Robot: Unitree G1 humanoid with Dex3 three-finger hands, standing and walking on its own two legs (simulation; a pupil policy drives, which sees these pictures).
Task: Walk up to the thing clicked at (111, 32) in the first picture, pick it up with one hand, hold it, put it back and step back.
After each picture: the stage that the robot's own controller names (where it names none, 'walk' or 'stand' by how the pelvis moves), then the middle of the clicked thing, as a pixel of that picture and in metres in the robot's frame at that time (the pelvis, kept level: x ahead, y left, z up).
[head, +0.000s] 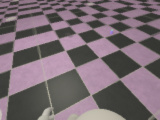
stand; (111, 31) +2.34 -0.56 -0.72
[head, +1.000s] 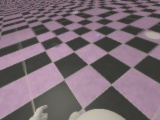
walk; (97, 36) +2.25 -0.02 -0.70
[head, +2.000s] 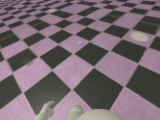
walk; (79, 44) +1.62 +0.34 -0.71
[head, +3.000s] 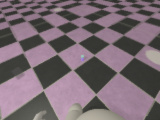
walk; (82, 58) +1.13 +0.23 -0.71
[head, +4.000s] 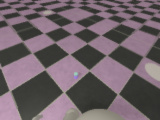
walk; (75, 75) +0.74 +0.20 -0.70
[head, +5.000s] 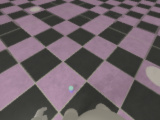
walk; (71, 89) +0.44 +0.21 -0.71
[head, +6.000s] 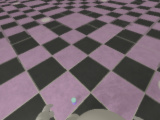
stand; (73, 101) +0.35 +0.21 -0.72
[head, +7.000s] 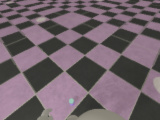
stand; (71, 102) +0.33 +0.23 -0.72
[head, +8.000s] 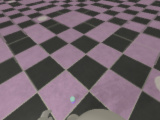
stand; (72, 100) +0.35 +0.22 -0.73
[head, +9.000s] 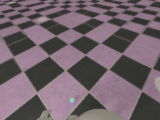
stand; (72, 101) +0.34 +0.22 -0.73
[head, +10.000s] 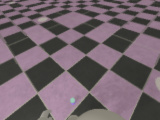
go down; (72, 101) +0.34 +0.22 -0.73
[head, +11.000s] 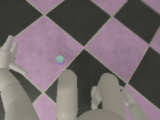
go down; (60, 60) +0.43 +0.25 -0.33
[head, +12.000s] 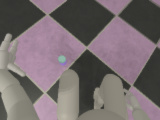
approach; (62, 60) +0.42 +0.25 -0.31
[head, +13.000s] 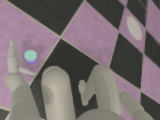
close in; (31, 57) +0.39 +0.30 -0.22
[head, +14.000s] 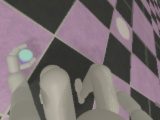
close; (25, 57) +0.39 +0.30 -0.22
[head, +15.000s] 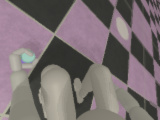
lift; (27, 58) +0.37 +0.29 -0.23
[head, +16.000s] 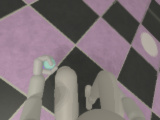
lift; (48, 64) +0.32 +0.28 -0.14
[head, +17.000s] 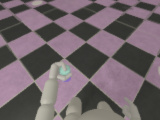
lift; (65, 73) +0.32 +0.18 +0.02
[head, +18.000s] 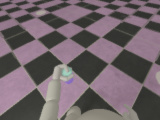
hold; (67, 75) +0.32 +0.17 +0.01
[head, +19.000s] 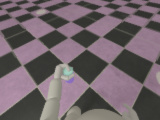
hold; (68, 75) +0.33 +0.17 +0.00
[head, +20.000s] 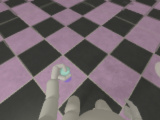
crouch; (66, 74) +0.33 +0.18 -0.05
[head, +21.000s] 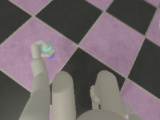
lower; (48, 51) +0.46 +0.26 -0.10
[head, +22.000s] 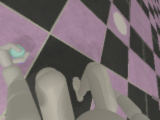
lower; (18, 55) +0.41 +0.30 -0.23
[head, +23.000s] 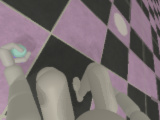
lower; (20, 54) +0.41 +0.31 -0.23
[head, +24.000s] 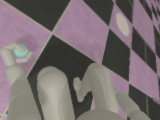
lower; (21, 54) +0.41 +0.31 -0.23
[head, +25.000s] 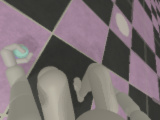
lower; (22, 55) +0.40 +0.30 -0.22
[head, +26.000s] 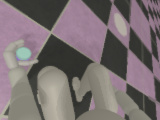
open; (23, 56) +0.39 +0.29 -0.23
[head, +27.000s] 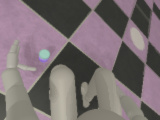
stand; (44, 56) +0.40 +0.28 -0.24
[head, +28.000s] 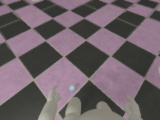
stand; (72, 88) +0.38 +0.20 -0.61
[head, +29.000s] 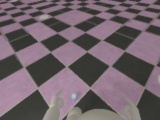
stand; (74, 97) +0.38 +0.20 -0.67
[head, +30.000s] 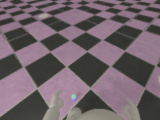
stand; (74, 97) +0.37 +0.19 -0.67
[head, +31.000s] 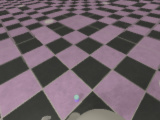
stand; (76, 98) +0.41 +0.19 -0.72
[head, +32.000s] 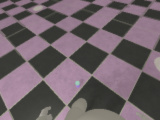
walk; (77, 84) +0.47 +0.21 -0.70
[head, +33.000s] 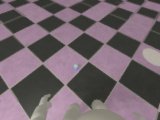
walk; (75, 67) +0.72 +0.20 -0.70
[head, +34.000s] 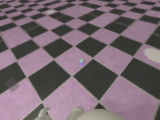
stand; (81, 62) +1.00 +0.23 -0.70
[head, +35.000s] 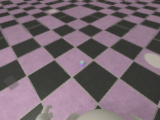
stand; (81, 63) +1.00 +0.18 -0.72
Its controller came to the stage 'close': yes
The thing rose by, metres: 0.71
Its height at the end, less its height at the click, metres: +0.00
